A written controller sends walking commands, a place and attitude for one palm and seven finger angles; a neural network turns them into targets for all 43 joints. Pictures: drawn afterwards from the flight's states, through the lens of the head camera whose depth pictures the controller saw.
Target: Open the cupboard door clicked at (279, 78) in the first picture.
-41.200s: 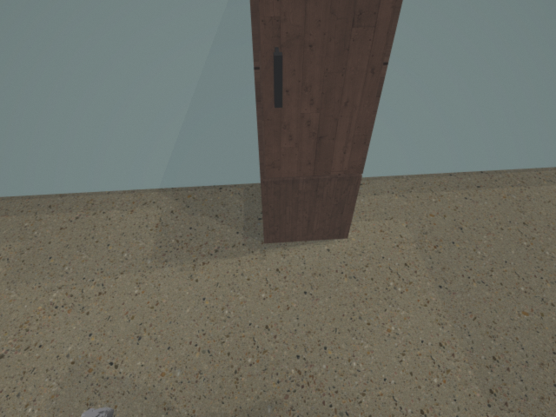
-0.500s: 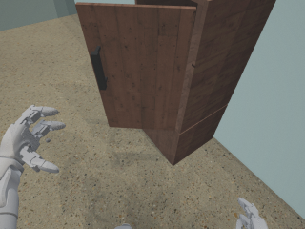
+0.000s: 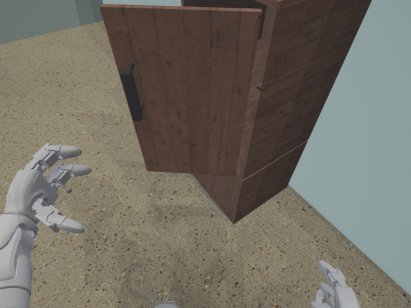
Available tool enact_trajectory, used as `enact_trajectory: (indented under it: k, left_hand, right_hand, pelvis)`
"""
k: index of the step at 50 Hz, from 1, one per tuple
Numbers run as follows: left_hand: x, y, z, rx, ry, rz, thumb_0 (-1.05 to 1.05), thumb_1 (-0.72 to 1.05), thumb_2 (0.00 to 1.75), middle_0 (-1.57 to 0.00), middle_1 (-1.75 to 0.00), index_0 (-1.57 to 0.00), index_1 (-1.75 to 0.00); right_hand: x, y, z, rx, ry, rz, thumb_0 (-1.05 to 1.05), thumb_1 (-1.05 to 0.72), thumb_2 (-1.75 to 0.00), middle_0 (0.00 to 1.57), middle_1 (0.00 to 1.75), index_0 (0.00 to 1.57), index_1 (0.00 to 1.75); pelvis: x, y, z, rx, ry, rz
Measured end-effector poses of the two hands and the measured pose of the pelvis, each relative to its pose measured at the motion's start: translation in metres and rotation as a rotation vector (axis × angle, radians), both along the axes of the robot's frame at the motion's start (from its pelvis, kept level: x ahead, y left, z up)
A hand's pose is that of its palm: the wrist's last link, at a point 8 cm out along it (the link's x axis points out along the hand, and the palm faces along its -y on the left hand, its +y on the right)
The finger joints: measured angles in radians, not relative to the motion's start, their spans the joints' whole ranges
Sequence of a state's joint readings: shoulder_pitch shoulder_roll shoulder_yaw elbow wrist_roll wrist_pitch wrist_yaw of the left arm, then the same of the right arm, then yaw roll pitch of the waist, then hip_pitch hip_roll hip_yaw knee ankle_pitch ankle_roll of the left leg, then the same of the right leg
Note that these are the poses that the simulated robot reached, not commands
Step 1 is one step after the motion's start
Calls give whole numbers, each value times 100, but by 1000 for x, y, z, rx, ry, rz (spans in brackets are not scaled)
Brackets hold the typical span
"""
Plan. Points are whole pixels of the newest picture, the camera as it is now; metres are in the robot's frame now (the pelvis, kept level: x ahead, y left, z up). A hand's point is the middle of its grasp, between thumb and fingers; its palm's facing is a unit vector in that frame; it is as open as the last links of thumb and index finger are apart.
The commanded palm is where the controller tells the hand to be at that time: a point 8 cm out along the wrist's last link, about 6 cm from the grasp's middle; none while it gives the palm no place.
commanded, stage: move the hooked fingers beside the handle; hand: left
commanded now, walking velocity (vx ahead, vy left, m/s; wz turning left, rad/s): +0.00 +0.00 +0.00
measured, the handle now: (134, 92) +0.61 +0.24 +0.08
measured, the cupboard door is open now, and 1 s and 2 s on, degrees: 51 51 51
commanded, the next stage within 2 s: none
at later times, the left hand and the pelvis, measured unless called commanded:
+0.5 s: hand (87, 151) +0.38 +0.28 +0.10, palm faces +0.01 -1.00 +0.01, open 14.0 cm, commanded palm +0.36 +0.33 +0.10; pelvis +0.00 +0.01 -0.01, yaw -1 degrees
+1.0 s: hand (98, 124) +0.46 +0.28 +0.10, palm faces -0.01 -1.00 +0.00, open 14.0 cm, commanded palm +0.45 +0.33 +0.09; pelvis +0.00 +0.02 -0.02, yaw -2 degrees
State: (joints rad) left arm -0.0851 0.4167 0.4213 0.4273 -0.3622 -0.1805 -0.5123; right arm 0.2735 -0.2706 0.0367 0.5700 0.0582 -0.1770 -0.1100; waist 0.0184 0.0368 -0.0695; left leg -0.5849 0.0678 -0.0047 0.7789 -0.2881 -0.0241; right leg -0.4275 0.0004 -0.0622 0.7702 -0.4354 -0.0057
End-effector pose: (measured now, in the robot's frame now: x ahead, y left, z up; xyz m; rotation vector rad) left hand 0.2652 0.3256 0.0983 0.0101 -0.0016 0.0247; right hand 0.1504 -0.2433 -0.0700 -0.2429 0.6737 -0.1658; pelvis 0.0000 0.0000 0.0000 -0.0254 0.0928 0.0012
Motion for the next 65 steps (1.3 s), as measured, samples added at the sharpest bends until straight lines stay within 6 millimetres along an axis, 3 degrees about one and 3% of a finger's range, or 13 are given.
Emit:
enact_trajectory:
  k: [12, 30, 51, 65]
  left_hand:
    - [48, -4, 2, -10, -6, -25, -1, -50, 30, -30, -120, -30, -120]
    - [111, 7, -4, -14, 10, -19, -1, -50, 30, -30, -120, -30, -120]
    - [178, 8, -2, -14, 12, -31, -1, -50, 30, -30, -120, -30, -120]
    - [226, 7, -1, -3, 36, -15, -1, -50, 30, -30, -120, -30, -120]
  right_hand:
    - [-13, -1, -10, -26, 73, -14, 2, -91, -90, 20, 30, 20, 30]
    - [-78, -16, -29, -53, 316, -132, 1, -91, -90, 20, 30, 20, 30]
    - [-123, -13, -42, -70, 492, -208, 1, -91, -90, 20, 30, 20, 30]
    - [-166, -12, -44, -83, 630, -282, 1, -91, -90, 20, 30, 20, 30]
  pelvis:
    - [-3, 3, -3, -6, 21, 6]
    - [1, 10, -9, -14, 89, -17]
    - [0, 17, -21, -29, 176, -31]
    - [1, 17, -29, -39, 240, -44]
